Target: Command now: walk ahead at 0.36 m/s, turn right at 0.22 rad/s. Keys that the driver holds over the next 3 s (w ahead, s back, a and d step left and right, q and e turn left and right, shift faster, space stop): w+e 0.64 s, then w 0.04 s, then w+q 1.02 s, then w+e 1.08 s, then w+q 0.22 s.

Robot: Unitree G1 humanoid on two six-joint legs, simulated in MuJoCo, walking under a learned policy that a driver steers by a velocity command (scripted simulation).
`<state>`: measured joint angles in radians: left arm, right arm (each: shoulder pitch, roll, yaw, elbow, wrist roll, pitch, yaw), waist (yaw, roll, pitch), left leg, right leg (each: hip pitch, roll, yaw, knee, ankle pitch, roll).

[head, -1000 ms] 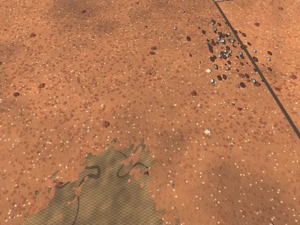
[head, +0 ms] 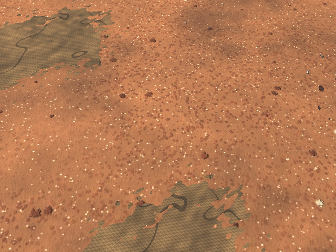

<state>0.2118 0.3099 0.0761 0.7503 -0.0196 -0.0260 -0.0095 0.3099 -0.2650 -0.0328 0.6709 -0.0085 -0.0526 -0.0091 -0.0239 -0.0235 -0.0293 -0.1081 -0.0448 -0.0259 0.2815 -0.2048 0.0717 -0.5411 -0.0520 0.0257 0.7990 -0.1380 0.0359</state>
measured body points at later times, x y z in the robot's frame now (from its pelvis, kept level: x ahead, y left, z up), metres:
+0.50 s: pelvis +0.22 -0.12 -0.01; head +0.25 -0.14 +0.44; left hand +0.39 +0.12 -0.11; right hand +0.29 -0.42 -0.11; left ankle +0.30 +0.04 -0.67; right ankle +0.20 -0.19 -0.75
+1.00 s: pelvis +0.52 -0.16 -0.01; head +0.55 -0.16 +0.44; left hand +0.77 +0.02 -0.11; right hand +0.48 -0.44 -0.12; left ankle +0.57 -0.09 -0.75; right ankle +0.50 -0.32 -0.69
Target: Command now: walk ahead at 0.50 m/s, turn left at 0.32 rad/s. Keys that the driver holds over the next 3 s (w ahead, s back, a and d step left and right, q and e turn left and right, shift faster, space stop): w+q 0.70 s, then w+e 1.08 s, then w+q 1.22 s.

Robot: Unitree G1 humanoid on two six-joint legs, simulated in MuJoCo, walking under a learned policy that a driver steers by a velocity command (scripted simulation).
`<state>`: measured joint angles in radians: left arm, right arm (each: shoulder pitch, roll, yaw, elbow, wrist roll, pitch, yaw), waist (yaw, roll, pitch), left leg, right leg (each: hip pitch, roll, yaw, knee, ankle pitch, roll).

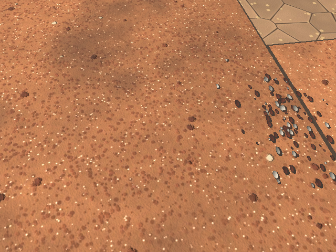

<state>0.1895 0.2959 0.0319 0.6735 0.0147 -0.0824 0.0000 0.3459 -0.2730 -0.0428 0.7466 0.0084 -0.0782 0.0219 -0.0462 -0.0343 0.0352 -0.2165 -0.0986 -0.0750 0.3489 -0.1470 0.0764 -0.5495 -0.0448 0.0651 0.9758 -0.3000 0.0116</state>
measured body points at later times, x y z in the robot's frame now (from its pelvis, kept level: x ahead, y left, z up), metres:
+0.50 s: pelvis +0.26 -0.03 +0.00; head +0.29 -0.03 +0.45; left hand +0.25 +0.26 -0.11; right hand +0.49 -0.26 -0.10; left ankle +0.29 +0.13 -0.67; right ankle +0.26 -0.14 -0.75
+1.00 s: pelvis +0.49 +0.13 +0.00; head +0.51 +0.15 +0.45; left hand +0.48 +0.43 -0.12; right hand +0.69 -0.07 -0.10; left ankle +0.46 +0.19 -0.75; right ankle +0.63 -0.01 -0.66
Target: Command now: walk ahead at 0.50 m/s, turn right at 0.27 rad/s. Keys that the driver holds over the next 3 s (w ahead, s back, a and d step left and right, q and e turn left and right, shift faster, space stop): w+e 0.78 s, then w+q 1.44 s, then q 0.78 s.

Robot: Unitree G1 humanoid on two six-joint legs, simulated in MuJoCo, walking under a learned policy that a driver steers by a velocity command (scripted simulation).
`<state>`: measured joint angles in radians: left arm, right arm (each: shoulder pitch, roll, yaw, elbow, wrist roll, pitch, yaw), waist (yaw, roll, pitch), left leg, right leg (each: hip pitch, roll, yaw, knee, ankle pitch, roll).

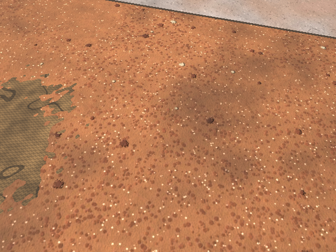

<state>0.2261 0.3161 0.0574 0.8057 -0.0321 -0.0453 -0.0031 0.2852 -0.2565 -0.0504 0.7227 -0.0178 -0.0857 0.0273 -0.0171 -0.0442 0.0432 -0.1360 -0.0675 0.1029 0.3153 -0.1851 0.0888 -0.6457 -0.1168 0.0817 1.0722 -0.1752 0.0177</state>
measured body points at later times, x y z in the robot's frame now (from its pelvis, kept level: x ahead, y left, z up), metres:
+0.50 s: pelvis +0.28 -0.07 -0.01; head +0.32 -0.09 +0.44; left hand +0.46 +0.17 -0.11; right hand +0.36 -0.37 -0.10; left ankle +0.31 +0.09 -0.66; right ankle +0.29 -0.14 -0.75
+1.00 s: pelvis +0.56 -0.11 +0.00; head +0.59 -0.11 +0.45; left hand +0.83 +0.04 -0.10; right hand +0.48 -0.38 -0.11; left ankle +0.62 -0.02 -0.75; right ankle +0.51 -0.25 -0.68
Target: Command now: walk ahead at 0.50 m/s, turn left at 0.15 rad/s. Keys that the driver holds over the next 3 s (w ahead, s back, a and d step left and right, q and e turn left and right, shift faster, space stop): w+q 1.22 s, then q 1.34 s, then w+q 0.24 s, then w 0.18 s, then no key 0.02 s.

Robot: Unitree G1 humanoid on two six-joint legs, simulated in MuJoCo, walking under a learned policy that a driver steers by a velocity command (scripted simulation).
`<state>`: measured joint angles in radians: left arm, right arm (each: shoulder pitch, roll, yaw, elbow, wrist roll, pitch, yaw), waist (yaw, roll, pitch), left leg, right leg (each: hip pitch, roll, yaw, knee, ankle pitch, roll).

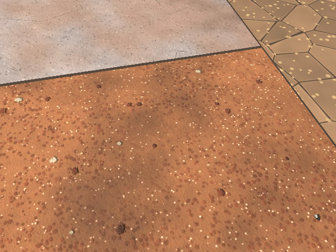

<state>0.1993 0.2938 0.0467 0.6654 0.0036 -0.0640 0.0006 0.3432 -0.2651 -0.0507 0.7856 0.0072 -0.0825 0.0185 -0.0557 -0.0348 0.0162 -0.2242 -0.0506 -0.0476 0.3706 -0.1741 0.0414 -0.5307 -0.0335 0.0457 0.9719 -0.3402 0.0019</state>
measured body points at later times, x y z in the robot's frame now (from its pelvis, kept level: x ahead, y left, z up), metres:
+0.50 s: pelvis +0.24 -0.02 +0.00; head +0.26 -0.02 +0.45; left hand +0.21 +0.27 -0.11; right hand +0.48 -0.24 -0.10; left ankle +0.31 +0.16 -0.68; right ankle +0.22 -0.14 -0.75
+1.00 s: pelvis +0.47 +0.12 +0.00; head +0.50 +0.16 +0.45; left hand +0.50 +0.45 -0.09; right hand +0.69 -0.08 -0.10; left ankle +0.43 +0.18 -0.75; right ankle +0.71 +0.03 -0.68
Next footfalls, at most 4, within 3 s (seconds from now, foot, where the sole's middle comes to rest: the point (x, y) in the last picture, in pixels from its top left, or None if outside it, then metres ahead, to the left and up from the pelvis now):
0.22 right None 0.26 -0.14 -0.78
0.70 left None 0.46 0.20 -0.78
1.20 right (123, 182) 0.80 0.16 -0.78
1.66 left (58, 204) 0.70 0.43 -0.78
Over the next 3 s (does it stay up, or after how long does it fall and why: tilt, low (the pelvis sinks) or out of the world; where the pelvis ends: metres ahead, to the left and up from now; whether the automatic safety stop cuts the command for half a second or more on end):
stays up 0.75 0.39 -0.01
